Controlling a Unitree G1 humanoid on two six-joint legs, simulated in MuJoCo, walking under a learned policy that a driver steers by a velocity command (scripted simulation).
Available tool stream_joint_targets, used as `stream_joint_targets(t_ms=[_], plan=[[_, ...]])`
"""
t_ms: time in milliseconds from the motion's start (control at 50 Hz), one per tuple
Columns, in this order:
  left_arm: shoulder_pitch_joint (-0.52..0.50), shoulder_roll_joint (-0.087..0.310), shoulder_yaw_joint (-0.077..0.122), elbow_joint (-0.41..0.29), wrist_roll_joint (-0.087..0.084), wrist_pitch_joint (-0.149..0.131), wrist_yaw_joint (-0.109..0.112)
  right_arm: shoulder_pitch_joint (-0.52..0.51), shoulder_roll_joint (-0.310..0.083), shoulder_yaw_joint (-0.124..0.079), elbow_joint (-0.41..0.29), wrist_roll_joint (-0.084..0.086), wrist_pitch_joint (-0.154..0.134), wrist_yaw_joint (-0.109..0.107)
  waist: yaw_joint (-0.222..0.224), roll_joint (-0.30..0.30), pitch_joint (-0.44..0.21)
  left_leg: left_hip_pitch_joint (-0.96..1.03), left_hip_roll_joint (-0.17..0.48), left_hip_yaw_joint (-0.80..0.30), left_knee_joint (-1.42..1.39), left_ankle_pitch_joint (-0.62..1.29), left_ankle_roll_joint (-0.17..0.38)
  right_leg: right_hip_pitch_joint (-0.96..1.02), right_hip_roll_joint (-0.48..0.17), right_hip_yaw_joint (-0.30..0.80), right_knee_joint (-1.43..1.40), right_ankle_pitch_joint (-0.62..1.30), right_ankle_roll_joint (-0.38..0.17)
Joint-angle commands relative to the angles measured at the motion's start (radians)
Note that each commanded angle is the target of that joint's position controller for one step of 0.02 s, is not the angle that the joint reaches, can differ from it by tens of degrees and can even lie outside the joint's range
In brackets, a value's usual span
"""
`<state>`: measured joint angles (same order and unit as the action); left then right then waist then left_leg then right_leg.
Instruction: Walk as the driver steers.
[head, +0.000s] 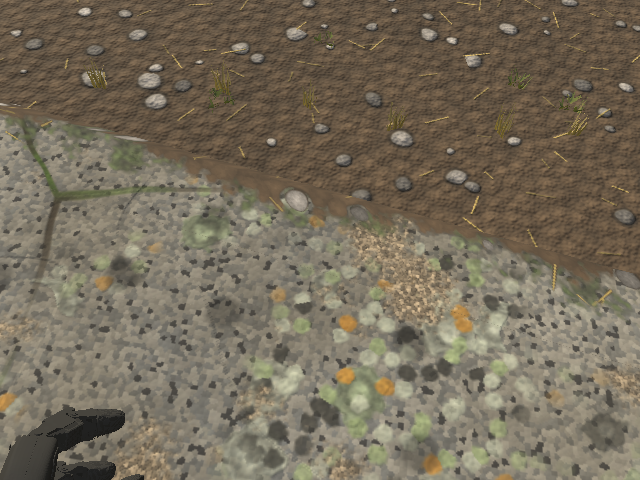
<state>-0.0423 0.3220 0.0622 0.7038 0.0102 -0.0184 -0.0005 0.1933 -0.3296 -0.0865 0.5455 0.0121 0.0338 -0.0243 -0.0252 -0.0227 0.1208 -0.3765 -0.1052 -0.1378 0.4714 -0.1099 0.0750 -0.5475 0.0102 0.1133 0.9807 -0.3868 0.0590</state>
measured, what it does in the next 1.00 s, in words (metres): steps on the spot, turning left: right foot, then left foot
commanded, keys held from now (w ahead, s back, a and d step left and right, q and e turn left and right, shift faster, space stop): q+shift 0.72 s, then w+q+shift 0.28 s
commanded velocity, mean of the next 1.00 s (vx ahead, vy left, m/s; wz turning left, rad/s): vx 0.13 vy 0.00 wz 1.00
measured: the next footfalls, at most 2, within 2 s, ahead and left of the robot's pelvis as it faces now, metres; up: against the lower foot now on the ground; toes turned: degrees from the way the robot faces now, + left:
right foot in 0.22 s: +0.15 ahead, -0.15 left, +0.00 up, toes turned +21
left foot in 0.66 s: +0.01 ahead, +0.09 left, +0.00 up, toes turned +43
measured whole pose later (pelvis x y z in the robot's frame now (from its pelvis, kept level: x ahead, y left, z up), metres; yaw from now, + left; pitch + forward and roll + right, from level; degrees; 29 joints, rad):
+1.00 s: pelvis +0.08 +0.03 +0.01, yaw +58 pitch +3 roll -3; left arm 0.07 0.34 0.09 0.69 0.03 -0.02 -0.03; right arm 0.33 -0.33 -0.07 0.63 -0.02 0.00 0.02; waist -0.05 -0.03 -0.01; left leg -0.20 -0.06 -0.26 0.43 -0.26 0.06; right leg -0.52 0.00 0.06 0.72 -0.23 0.09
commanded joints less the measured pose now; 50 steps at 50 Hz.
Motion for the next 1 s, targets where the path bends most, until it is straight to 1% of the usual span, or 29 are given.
stream_joint_targets(t_ms=[20, 140, 200, 220, 240, 260, 280, 300, 320, 360, 400, 440, 520, 580, 620, 640, 660, 680, 700, 720, 740, 760, 780, 800, 840, 940, 960, 980, 1000], plan=[[0.052, 0.069, 0.021, -0.041, -0.004, 0.004, 0.004, -0.047, -0.194, -0.064, -0.089, 0.003, -0.004, -0.021, 0.041, 0.085, -0.261, 0.176, 0.206, -0.319, -0.099, 0.156, 0.165, 0.031, 0.04, 0.005, -0.094, 0.052, 0.028], [0.042, 0.077, 0.031, -0.061, -0.012, -0.006, -0.002, -0.064, -0.169, -0.058, -0.097, 0.002, 0.014, -0.009, 0.016, 0.183, -0.238, 0.14, 0.169, -0.428, -0.05, 0.04, 0.118, 0.136, 0.068, 0.03, -0.302, 0.072, 0.007], [0.133, 0.101, 0.051, -0.039, -0.01, -0.015, -0.007, -0.099, -0.15, -0.05, -0.107, 0.016, 0.02, -0.005, 0.061, 0.19, -0.239, 0.081, 0.111, -0.443, 0.034, -0.028, 0.064, 0.323, 0.034, 0.007, -0.569, 0.218, -0.029], [0.147, 0.152, 0.064, -0.041, 0.001, -0.008, -0.001, -0.032, -0.091, -0.034, -0.1, 0.014, 0.023, -0.003, 0.028, 0.037, -0.277, -0.022, 0.029, -0.34, 0.208, -0.346, 0.01, 0.461, -0.15, 0.145, -0.633, 0.244, -0.095], [0.123, 0.208, 0.068, -0.053, 0.03, 0.003, 0.003, -0.006, -0.088, -0.033, -0.12, 0.02, 0.017, -0.004, -0.014, -0.247, -0.216, -0.222, -0.108, -0.105, 0.422, -0.53, -0.047, 0.455, -0.336, 0.403, -0.715, 0.306, -0.244], [0.093, 0.168, 0.063, -0.076, 0.044, -0.005, 0.009, 0.011, -0.188, -0.059, -0.113, 0.004, 0.003, 0.002, -0.021, -0.239, -0.181, -0.271, 0.001, -0.092, 0.614, -0.479, -0.09, 0.385, -0.421, 0.483, -0.735, 0.272, -0.317], [0.046, 0.113, 0.047, -0.097, 0.033, -0.005, 0.022, 0.007, -0.228, -0.073, -0.088, 0.01, 0.004, 0.006, -0.022, -0.168, -0.155, -0.265, 0.048, -0.062, 0.684, -0.399, -0.11, 0.357, -0.369, 0.363, -0.718, 0.224, -0.296], [0.021, 0.087, 0.041, -0.106, 0.02, 0.002, 0.034, 0.016, -0.216, -0.074, -0.063, 0.012, 0.012, 0.004, -0.02, -0.113, -0.13, -0.265, 0.066, -0.041, 0.721, -0.331, -0.124, 0.345, -0.293, 0.247, -0.705, 0.171, -0.252], [0.022, 0.089, 0.039, -0.107, 0.007, 0.007, 0.045, 0.025, -0.187, -0.067, -0.055, 0.006, 0.02, 0.002, -0.014, -0.092, -0.124, -0.29, 0.078, -0.017, 0.782, -0.282, -0.135, 0.361, -0.263, 0.185, -0.697, 0.188, -0.235], [0.066, 0.097, 0.036, -0.1, 0.008, 0.014, 0.056, 0.002, -0.139, -0.049, -0.065, 0.017, 0.023, 0.007, 0.017, -0.075, -0.114, -0.313, 0.113, 0.05, 0.79, -0.241, -0.153, 0.385, -0.243, 0.068, -0.707, 0.303, -0.247], [0.13, 0.113, 0.042, -0.086, 0.016, 0.022, 0.055, -0.055, -0.11, -0.035, -0.088, 0.024, 0.019, 0.007, 0.063, -0.097, -0.133, -0.345, 0.153, 0.09, 0.71, -0.23, -0.175, 0.473, -0.256, 0.014, -0.71, 0.363, -0.268], [0.17, 0.133, 0.051, -0.076, 0.016, 0.028, 0.049, -0.085, -0.096, -0.028, -0.102, 0.019, 0.018, 0.01, 0.088, -0.11, -0.159, -0.342, 0.185, 0.104, 0.631, -0.245, -0.189, 0.538, -0.288, -0.017, -0.709, 0.403, -0.286], [0.151, 0.174, 0.07, -0.069, 0.007, 0.034, 0.027, -0.082, -0.076, -0.017, -0.098, 0.012, 0.02, 0.024, 0.081, -0.127, -0.189, -0.193, 0.203, 0.159, 0.439, -0.236, -0.173, 0.512, -0.314, -0.137, -0.699, 0.462, -0.271], [0.142, 0.184, 0.08, -0.058, -0.015, 0.026, 0.007, -0.065, -0.089, -0.027, -0.083, 0.014, 0.035, 0.034, 0.064, -0.144, -0.195, -0.075, 0.18, 0.211, 0.291, -0.227, -0.138, 0.495, -0.333, -0.205, -0.657, 0.499, -0.239], [0.135, 0.18, 0.083, -0.05, -0.036, 0.021, 0.0, -0.033, -0.097, -0.039, -0.073, 0.018, 0.048, 0.042, 0.028, -0.139, -0.209, 0.024, 0.161, 0.228, 0.141, -0.182, -0.092, 0.498, -0.347, -0.238, -0.583, 0.502, -0.194], [0.139, 0.157, 0.079, -0.04, -0.047, 0.021, -0.002, 0.021, -0.109, -0.052, -0.052, 0.018, 0.051, 0.039, -0.006, -0.112, -0.223, 0.136, 0.136, 0.23, 0.032, -0.107, -0.055, 0.449, -0.326, -0.28, -0.492, 0.466, -0.146], [0.187, 0.112, 0.068, -0.021, -0.039, 0.018, -0.008, 0.12, -0.177, -0.083, -0.022, 0.016, 0.049, 0.024, -0.045, 0.017, -0.241, 0.346, 0.151, 0.127, -0.072, 0.085, 0.005, 0.29, -0.255, -0.336, -0.293, 0.354, -0.072], [0.175, 0.046, 0.044, -0.087, 0.019, 0.013, -0.013, 0.163, -0.34, -0.118, -0.032, 0.019, 0.039, 0.006, 0.0, 0.372, -0.228, 0.561, 0.407, -0.285, -0.026, 0.607, 0.147, -0.108, -0.105, -0.371, 0.054, -0.258, 0.029], [0.077, 0.062, 0.043, -0.129, 0.026, 0.007, 0.0, 0.111, -0.315, -0.103, -0.066, -0.029, 0.002, 0.019, -0.04, 0.304, -0.341, 0.48, 0.486, -0.447, -0.065, 0.497, 0.302, -0.212, -0.045, -0.125, 0.215, -0.304, 0.04], [0.022, 0.106, 0.053, -0.136, 0.001, 0.009, 0.009, 0.086, -0.264, -0.089, -0.056, -0.03, -0.023, 0.029, -0.049, 0.197, -0.308, 0.459, 0.44, -0.358, -0.098, 0.391, 0.272, -0.228, -0.059, -0.071, 0.257, -0.222, 0.017], [0.043, 0.105, 0.056, -0.132, -0.013, -0.001, 0.008, 0.099, -0.227, -0.08, -0.023, 0.007, -0.037, 0.023, -0.025, 0.159, -0.276, 0.437, 0.378, -0.327, -0.141, 0.015, 0.216, -0.245, -0.075, -0.042, 0.198, -0.107, -0.018], [0.06, 0.126, 0.064, -0.114, -0.013, -0.01, 0.008, 0.086, -0.185, -0.063, -0.02, 0.033, -0.04, 0.022, -0.016, 0.11, -0.245, 0.4, 0.358, -0.341, -0.191, -0.322, 0.187, -0.24, -0.088, -0.031, 0.142, -0.033, -0.032], [0.067, 0.136, 0.07, -0.112, -0.013, -0.018, 0.004, 0.052, -0.174, -0.05, -0.025, 0.035, -0.041, 0.019, 0.004, 0.133, -0.205, 0.336, 0.337, -0.358, -0.234, -0.493, 0.18, -0.211, -0.074, -0.027, 0.085, 0.029, -0.034], [0.066, 0.136, 0.07, -0.11, -0.015, -0.028, -0.003, 0.034, -0.172, -0.043, -0.033, 0.023, -0.046, 0.015, 0.013, 0.166, -0.182, 0.299, 0.318, -0.366, -0.265, -0.549, 0.177, -0.187, -0.052, -0.033, 0.058, 0.079, -0.032], [0.059, 0.124, 0.068, -0.103, -0.019, -0.051, -0.012, 0.04, -0.174, -0.038, -0.026, 0.009, -0.057, 0.004, 0.014, 0.172, -0.163, 0.28, 0.293, -0.35, -0.281, -0.506, 0.168, -0.154, -0.024, -0.034, -0.052, 0.145, -0.024], [0.003, 0.079, 0.05, -0.11, -0.027, -0.082, -0.024, 0.089, -0.186, -0.036, 0.004, 0.017, -0.066, -0.01, -0.008, 0.204, -0.116, 0.184, 0.228, -0.32, -0.248, -0.406, 0.153, -0.023, 0.037, -0.035, -0.289, 0.208, 0.015], [0.072, 0.069, 0.03, -0.068, 0.056, -0.01, -0.042, 0.108, -0.233, -0.046, 0.037, -0.058, -0.044, 0.036, -0.022, 0.297, -0.136, 0.146, 0.161, -0.292, -0.241, -0.47, 0.134, 0.017, 0.02, -0.115, -0.233, 0.165, 0.033], [0.044, 0.075, 0.033, -0.087, 0.045, 0.015, -0.042, 0.099, -0.204, -0.04, 0.025, -0.055, -0.035, 0.06, -0.03, 0.269, -0.094, 0.093, 0.146, -0.308, -0.233, -0.471, 0.136, 0.033, 0.02, -0.118, -0.247, 0.14, 0.047], [0.007, 0.077, 0.027, -0.11, 0.027, 0.023, -0.04, 0.098, -0.195, -0.036, 0.022, -0.045, -0.032, 0.073, -0.038, 0.244, -0.077, 0.053, 0.146, -0.338, -0.226, -0.474, 0.14, 0.061, 0.021, -0.117, -0.275, 0.121, 0.053]])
